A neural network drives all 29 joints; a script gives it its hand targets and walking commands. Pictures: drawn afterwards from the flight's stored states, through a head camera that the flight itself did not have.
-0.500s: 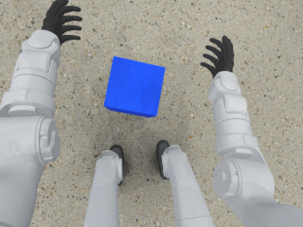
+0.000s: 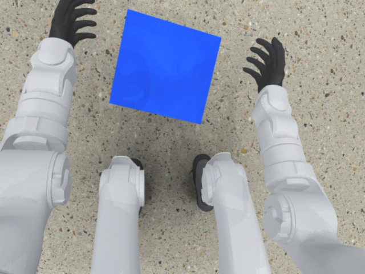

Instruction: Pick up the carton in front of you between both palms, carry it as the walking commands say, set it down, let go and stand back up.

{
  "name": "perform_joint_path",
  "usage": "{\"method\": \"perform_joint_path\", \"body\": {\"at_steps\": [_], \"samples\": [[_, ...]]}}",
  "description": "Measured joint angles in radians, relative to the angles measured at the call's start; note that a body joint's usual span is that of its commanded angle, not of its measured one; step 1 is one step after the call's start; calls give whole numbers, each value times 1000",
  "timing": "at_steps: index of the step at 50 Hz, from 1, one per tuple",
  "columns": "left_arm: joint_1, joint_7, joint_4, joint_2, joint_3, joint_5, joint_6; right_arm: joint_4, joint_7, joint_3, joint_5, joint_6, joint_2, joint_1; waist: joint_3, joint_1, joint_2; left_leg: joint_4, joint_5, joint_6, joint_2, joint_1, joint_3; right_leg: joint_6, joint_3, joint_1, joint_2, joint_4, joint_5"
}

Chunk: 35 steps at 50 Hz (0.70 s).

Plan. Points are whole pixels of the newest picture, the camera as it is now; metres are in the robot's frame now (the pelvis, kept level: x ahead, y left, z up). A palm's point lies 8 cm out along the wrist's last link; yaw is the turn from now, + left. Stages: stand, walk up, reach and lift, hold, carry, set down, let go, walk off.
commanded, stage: reach and lift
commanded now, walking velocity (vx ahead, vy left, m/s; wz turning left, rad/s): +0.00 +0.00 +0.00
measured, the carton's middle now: (163, 77) +0.48 +0.03 -0.37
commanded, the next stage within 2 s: none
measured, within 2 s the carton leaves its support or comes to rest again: leaves its support in 1.20 s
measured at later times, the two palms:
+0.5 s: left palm (96, 59) +0.51 +0.20 -0.31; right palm (245, 83) +0.47 -0.17 -0.29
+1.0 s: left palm (105, 58) +0.51 +0.17 -0.29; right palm (230, 78) +0.48 -0.13 -0.28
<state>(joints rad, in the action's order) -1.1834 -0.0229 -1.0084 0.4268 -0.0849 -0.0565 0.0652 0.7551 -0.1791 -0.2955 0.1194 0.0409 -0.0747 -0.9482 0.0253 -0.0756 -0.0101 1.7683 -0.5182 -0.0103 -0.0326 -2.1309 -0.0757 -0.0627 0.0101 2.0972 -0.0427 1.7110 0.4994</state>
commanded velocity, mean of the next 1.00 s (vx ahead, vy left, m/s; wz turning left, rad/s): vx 0.00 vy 0.00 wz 0.00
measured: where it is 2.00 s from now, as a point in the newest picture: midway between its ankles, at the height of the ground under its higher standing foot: (169, 195)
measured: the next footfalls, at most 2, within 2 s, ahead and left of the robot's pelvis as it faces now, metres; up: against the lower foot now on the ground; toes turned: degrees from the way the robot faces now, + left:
none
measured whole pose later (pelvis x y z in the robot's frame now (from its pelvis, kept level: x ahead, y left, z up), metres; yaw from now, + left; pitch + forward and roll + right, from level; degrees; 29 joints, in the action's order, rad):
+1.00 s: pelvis -0.03 +0.00 -0.11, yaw +0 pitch +39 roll -4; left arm -1.50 0.05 -1.31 0.40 0.13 -0.19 0.00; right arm 1.14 -0.23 -0.21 0.23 -0.04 -0.12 -1.35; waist -0.27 -0.06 -0.07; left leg 2.15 -0.53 0.00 -0.01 -2.30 -0.06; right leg -0.09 0.02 2.28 -0.08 2.09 0.50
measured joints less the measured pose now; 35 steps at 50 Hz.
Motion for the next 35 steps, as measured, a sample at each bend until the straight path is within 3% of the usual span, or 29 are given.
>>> {"method": "perform_joint_path", "body": {"at_steps": [7,18,27,35], "samples": [[-101,0,-38,55,52,-63,17,17,-34,42,56,37,-27,-102,-126,2,-12,177,-3,-7,2,-91,0,-7,1,95,-15,177,-2],[-295,8,-240,101,132,-124,-16,260,-27,69,84,8,-82,-345,-313,-9,-37,342,7,4,11,-161,7,-24,2,163,-25,335,-15],[-247,46,-191,67,177,-138,-54,335,-4,151,196,-46,-139,-348,-339,12,-76,424,-39,16,35,-173,13,-31,2,180,-39,409,15],[-213,52,-190,41,177,-139,-51,327,-10,135,175,-57,-106,-304,-287,18,-62,421,-46,14,29,-169,16,-30,5,177,-34,411,27]]}}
